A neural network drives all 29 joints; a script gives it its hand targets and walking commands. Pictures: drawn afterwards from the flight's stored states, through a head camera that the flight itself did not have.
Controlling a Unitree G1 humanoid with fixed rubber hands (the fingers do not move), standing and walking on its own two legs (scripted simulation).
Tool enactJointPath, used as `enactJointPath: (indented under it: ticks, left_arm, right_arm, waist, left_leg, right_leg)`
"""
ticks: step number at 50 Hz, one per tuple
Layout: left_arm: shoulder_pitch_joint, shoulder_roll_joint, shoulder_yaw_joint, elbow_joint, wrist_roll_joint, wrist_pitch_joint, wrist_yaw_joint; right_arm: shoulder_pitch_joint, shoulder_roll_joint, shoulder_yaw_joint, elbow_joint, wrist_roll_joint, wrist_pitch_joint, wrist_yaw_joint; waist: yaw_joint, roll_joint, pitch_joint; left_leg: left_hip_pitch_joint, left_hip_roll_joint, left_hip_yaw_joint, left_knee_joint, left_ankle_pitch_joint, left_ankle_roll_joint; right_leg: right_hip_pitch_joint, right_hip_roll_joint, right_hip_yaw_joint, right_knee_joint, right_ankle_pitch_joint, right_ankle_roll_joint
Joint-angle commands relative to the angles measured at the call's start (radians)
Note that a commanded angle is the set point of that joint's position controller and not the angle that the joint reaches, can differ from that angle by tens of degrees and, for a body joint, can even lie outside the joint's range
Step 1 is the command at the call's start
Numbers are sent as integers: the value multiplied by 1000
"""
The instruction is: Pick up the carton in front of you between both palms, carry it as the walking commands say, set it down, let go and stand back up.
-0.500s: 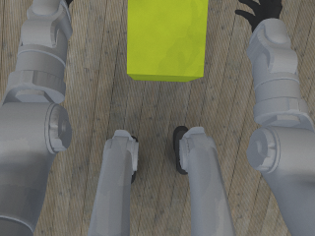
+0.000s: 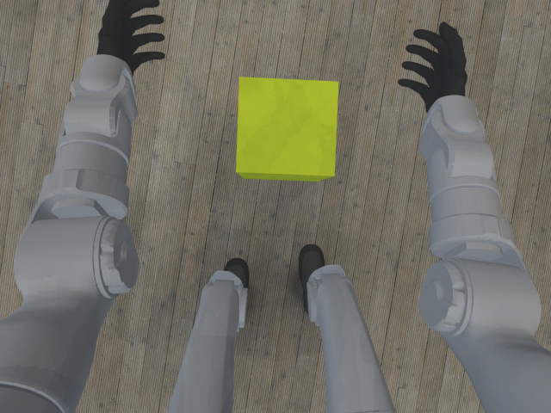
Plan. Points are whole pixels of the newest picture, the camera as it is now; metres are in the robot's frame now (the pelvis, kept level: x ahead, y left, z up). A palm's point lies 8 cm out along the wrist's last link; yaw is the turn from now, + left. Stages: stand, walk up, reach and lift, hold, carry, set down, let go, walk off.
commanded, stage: let go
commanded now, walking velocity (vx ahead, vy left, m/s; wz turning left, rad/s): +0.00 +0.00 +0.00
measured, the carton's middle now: (284, 137) +0.51 -0.03 -0.52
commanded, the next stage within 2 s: stand in 1.28 s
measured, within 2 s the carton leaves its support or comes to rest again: neither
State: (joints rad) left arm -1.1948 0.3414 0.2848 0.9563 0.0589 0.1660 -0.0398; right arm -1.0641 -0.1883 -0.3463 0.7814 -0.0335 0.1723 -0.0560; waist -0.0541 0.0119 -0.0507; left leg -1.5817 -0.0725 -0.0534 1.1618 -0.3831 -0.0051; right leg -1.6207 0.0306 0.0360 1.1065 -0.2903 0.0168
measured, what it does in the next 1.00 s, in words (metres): rises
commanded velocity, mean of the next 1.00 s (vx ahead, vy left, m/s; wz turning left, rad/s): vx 0.00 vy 0.00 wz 0.00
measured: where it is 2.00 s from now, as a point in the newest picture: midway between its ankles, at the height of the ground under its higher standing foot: (273, 299)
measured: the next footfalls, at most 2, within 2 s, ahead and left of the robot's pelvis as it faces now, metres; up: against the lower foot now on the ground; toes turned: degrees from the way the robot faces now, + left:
none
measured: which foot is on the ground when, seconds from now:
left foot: down 0.00-1.00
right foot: down 0.00-1.00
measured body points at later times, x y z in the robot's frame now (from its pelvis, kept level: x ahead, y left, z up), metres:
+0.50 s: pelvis +0.06 -0.01 +0.10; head +0.24 -0.01 +0.51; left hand +0.38 +0.21 -0.01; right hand +0.35 -0.25 +0.00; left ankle +0.05 +0.11 -0.61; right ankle +0.09 -0.12 -0.61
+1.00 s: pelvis +0.09 +0.00 +0.13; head +0.10 +0.00 +0.58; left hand +0.26 +0.23 +0.06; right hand +0.26 -0.24 +0.06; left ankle +0.05 +0.11 -0.61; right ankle +0.09 -0.12 -0.61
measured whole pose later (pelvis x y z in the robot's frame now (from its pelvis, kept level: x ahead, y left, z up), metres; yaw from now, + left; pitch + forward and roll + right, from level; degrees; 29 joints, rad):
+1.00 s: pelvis +0.09 +0.00 +0.13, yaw -1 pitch -3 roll +0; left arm 0.23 0.21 0.04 0.44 0.01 0.10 -0.07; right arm 0.23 -0.22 -0.04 0.42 0.00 0.11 0.07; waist 0.00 0.02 0.08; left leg -0.09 -0.03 -0.06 0.44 -0.30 0.02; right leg -0.15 0.03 0.05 0.43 -0.24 0.00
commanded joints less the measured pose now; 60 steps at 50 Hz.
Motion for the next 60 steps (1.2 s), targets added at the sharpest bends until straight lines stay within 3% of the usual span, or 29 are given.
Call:
enactJointPath:
  ticks: [1, 6, 11, 21, 33, 39, 49, 59, 60]
  left_arm:
    - [-77, 70, 25, -142, 46, -16, 19]
    - [174, 1, 2, -305, 51, -36, 52]
    - [362, -18, -29, -414, 25, -74, 42]
    - [807, -51, -85, -401, -10, -152, 14]
    - [1213, -56, -163, -511, -48, -200, 1]
    - [1336, -55, -195, -569, -50, -170, -8]
    - [1359, -49, -221, -624, -54, -72, -34]
    - [1374, -44, -215, -631, -42, -42, -31]
    - [1430, -37, -215, -569, -56, -72, -11]
  right_arm:
    - [-57, -103, -1, -126, -48, -24, 27]
    - [166, -119, 46, -218, -80, -47, 73]
    - [352, -101, 106, -274, -44, -76, 98]
    - [773, -76, 182, -283, 12, -156, 111]
    - [1170, -98, 273, -418, 49, -195, 110]
    - [1249, -113, 284, -447, 48, -164, 120]
    - [1260, -128, 271, -452, 25, -66, 128]
    - [1257, -122, 267, -464, 16, -40, 126]
    - [1218, -157, 266, -511, 1, 13, 100]
  waist:
    - [2, 55, -1043]
    - [-3, 22, -1020]
    - [2, 4, -890]
    - [20, -7, -642]
    - [28, -17, -273]
    - [51, 18, -79]
    - [48, -4, 111]
    - [55, -1, 99]
    - [72, -23, 37]
  left_leg:
    - [591, -7, 47, -172, 412, -41]
    - [694, -5, 39, -258, 484, -43]
    - [707, -1, 44, -344, 446, -35]
    - [840, 17, 29, -493, 396, -23]
    - [1202, 36, 20, -702, 328, -8]
    - [1324, 45, 21, -791, 301, -10]
    - [1357, 55, 26, -830, 202, -5]
    - [1385, 49, 23, -806, 306, -8]
    - [1441, 46, 19, -775, 381, -9]
  right_leg:
    - [731, 31, -76, -78, 378, 23]
    - [895, 27, -56, -159, 463, 6]
    - [1047, 8, -26, -239, 507, 0]
    - [1246, -17, 17, -377, 540, 1]
    - [1457, -5, -5, -604, 389, 10]
    - [1523, 6, -12, -692, 288, 4]
    - [1599, 16, -26, -708, 188, -1]
    - [1653, 15, -17, -694, 283, -3]
    - [1629, 39, -27, -662, 281, 5]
